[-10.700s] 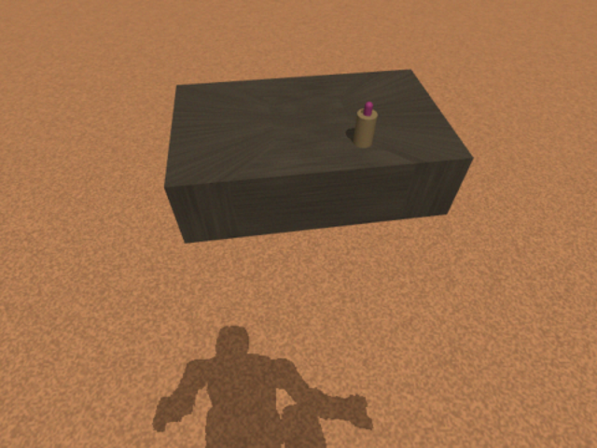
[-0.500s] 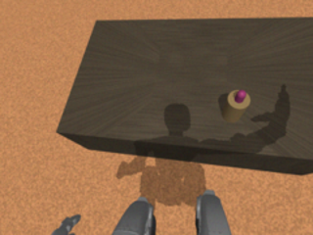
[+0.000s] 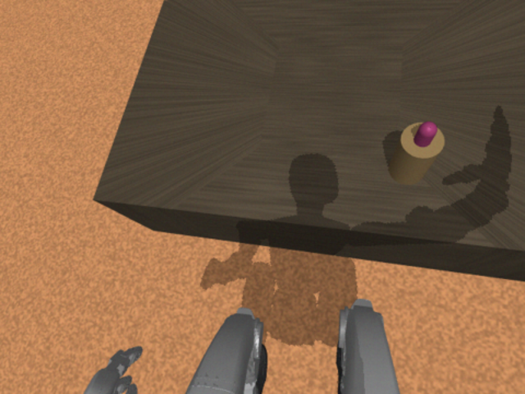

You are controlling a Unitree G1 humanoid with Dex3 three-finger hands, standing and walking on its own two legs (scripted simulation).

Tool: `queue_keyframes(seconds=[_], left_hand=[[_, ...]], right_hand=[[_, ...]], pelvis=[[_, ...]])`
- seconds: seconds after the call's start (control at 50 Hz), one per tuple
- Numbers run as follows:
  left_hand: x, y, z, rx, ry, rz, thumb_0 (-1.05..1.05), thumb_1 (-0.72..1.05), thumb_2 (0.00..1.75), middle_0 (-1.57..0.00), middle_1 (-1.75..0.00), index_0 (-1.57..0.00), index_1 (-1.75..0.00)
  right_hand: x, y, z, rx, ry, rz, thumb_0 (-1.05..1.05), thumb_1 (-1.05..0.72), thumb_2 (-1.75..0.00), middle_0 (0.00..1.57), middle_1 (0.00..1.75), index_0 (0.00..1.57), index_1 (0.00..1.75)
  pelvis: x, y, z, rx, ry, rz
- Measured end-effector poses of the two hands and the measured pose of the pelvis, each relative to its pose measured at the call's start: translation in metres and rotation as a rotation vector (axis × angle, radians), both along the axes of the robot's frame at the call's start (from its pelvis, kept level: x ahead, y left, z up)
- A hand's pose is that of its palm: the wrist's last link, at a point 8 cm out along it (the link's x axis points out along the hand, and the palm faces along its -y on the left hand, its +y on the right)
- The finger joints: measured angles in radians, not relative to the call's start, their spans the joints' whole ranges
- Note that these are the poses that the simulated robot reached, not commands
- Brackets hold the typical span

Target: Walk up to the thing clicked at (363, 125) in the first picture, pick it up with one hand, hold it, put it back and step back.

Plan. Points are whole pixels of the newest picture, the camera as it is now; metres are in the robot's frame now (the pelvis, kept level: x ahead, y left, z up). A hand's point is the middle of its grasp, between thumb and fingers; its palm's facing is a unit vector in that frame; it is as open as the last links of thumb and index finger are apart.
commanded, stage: approach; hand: right
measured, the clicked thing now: (416, 150) +0.55 -0.24 -0.21
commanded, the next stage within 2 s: close in in 0.32 s
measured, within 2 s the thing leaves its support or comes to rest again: neither
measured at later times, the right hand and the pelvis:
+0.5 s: hand (468, 169) +0.50 -0.33 -0.20, palm faces +0.24 +0.97 -0.01, open 17.4 cm; pelvis -0.06 +0.02 -0.23, yaw +8 degrees
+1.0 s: hand (432, 167) +0.51 -0.27 -0.21, palm faces +0.26 +0.97 -0.03, open 17.3 cm; pelvis -0.05 +0.03 -0.23, yaw +8 degrees
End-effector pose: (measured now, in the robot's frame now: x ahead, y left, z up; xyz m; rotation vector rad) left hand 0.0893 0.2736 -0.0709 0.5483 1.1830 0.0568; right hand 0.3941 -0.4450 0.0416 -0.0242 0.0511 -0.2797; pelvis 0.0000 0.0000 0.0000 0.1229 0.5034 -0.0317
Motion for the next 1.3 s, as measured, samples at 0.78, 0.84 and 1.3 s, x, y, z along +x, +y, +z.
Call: queue_keyframes(seconds=[0.78, 0.84, 1.3], left_hand=[[-0.133, 0.016, -0.254, -0.023, 0.317, 0.21, 0.0, 0.9, 0.88, -0.21, -0.31, -0.21, -0.3], [-0.123, 0.018, -0.252, -0.033, 0.284, 0.214, 0.0, 0.9, 0.88, -0.21, -0.31, -0.21, -0.3], [-0.091, 0.03, -0.263, -0.026, 0.24, 0.171, 0.0, 0.89, 0.9, -0.21, -0.31, -0.2, -0.31]], right_hand=[[0.094, 0.116, -0.258, -0.026, -0.022, 0.032, -0.02, 0.51, -0.01, 0.07, 0.03, 0.06, 0.02], [0.093, 0.124, -0.254, -0.009, -0.015, 0.032, -0.02, 0.51, -0.01, 0.07, 0.03, 0.06, 0.02], [0.093, 0.148, -0.263, -0.005, -0.02, 0.035, -0.02, 0.47, -0.05, 0.05, 0.04, 0.04, 0.04]], pelvis=[[-0.055, 0.026, -0.244, 0.039, 0.091, 0.121], [-0.052, 0.027, -0.239, 0.036, 0.098, 0.125], [-0.05, 0.03, -0.24, 0.015, 0.107, 0.119]])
